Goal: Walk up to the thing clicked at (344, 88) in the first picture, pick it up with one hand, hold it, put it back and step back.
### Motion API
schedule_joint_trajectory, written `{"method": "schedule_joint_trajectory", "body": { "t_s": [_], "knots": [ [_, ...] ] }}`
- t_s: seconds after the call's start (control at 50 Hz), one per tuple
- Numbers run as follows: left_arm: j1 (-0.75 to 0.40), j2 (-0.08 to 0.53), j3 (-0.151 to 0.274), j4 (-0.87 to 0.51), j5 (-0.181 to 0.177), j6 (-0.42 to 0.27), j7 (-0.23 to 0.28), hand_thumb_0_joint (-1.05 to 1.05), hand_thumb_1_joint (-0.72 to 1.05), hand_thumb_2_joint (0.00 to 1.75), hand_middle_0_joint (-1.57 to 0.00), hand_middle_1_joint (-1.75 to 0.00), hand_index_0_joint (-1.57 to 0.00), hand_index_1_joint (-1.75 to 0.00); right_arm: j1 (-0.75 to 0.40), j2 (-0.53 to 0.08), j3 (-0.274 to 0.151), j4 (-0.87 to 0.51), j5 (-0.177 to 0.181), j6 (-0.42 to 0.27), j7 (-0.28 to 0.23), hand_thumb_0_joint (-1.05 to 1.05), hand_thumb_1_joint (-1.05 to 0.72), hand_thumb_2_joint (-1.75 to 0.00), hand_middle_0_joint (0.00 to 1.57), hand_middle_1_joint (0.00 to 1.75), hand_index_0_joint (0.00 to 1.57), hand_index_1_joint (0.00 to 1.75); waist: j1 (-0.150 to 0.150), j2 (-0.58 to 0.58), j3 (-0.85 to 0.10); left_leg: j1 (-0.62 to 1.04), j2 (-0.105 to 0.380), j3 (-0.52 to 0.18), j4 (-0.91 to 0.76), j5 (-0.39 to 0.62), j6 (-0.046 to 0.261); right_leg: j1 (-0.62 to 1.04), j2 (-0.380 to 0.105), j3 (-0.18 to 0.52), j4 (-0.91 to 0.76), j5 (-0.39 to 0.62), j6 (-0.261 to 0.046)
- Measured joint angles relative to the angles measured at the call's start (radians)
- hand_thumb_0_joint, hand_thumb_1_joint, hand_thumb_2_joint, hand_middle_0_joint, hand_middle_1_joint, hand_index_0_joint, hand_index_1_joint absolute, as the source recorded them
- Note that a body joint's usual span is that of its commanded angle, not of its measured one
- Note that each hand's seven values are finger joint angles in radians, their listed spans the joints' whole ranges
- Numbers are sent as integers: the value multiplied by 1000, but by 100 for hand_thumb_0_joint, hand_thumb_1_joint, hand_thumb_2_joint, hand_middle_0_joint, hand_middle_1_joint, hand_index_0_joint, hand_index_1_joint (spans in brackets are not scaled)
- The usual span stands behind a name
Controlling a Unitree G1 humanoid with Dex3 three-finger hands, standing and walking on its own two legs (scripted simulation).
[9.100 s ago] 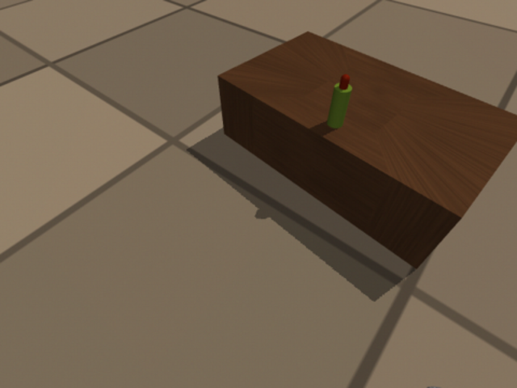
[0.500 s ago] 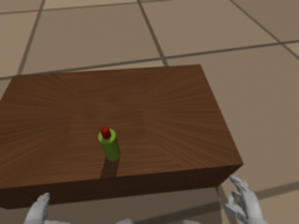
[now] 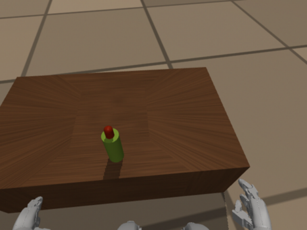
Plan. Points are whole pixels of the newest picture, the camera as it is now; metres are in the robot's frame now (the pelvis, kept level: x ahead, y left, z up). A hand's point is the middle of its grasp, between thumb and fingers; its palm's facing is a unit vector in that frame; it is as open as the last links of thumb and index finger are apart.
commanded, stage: go down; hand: left
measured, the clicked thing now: (112, 143) +0.47 +0.18 -0.21
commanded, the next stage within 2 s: none
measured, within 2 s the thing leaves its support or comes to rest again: neither
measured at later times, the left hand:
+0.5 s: hand (50, 217) +0.17 +0.28 -0.06, palm faces +0.12 -0.94 -0.32, open 17.6 cm
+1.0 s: hand (37, 172) +0.27 +0.33 -0.01, palm faces +0.19 -0.96 -0.22, open 17.7 cm
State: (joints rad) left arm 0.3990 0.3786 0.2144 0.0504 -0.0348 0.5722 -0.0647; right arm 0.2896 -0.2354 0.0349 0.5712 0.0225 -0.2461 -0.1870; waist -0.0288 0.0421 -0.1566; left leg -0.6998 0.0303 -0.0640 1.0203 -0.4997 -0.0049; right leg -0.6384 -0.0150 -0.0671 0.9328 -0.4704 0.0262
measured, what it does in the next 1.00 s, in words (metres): stands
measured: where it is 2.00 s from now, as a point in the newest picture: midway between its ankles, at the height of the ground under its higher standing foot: outside the picture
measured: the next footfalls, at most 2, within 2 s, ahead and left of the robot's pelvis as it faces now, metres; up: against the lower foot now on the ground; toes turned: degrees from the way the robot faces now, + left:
none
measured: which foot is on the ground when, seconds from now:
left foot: down 0.00-1.00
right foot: down 0.00-1.00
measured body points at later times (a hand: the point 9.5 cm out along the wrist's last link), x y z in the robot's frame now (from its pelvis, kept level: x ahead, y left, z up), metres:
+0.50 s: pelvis +0.01 +0.01 +0.00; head +0.03 +0.02 +0.45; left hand +0.16 +0.33 -0.03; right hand +0.16 -0.24 -0.06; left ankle +0.00 +0.12 -0.68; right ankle +0.00 -0.14 -0.68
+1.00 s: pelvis -0.01 +0.01 +0.00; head +0.04 +0.03 +0.45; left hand +0.26 +0.38 +0.00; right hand +0.13 -0.26 -0.07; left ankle +0.00 +0.12 -0.68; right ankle +0.00 -0.14 -0.68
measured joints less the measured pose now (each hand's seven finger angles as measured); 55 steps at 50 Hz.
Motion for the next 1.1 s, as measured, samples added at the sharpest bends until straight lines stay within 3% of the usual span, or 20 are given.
{"method": "schedule_joint_trajectory", "body": {
  "t_s": [0.46,0.72,0.88,1.1],
  "knots": [
    [-9,12,19,-7,-11,-31,-16,-1,-59,4,-8,-4,-6,-4,-6,3,-1,22,-4,-29,-9,1,-89,-90,20,30,21,30,1,-4,5,4,-2,4,1,-8,7,8,-1,4,-10,0,8],
    [-95,38,59,64,-30,-77,-43,-1,-59,3,-8,-3,-6,-5,-7,-2,4,44,-5,-36,-12,1,-90,-90,21,30,21,30,0,-11,16,14,-4,4,-7,-4,11,21,-3,4,-24,6,12],
    [-278,98,133,232,-51,-172,-105,-1,-59,4,-8,-3,-5,-5,-14,-7,15,81,-8,-51,-11,1,-91,-91,21,30,21,30,-6,-25,33,4,-6,2,-15,10,9,11,-4,2,-27,17,9],
    [-544,205,238,565,-58,-363,-277,-1,-60,4,-8,-3,-5,-5,21,-34,-3,127,-22,-51,14,1,-92,-91,21,30,21,30,-22,-30,47,-27,1,16,-23,26,9,-30,2,17,-31,36,8]
  ]
}}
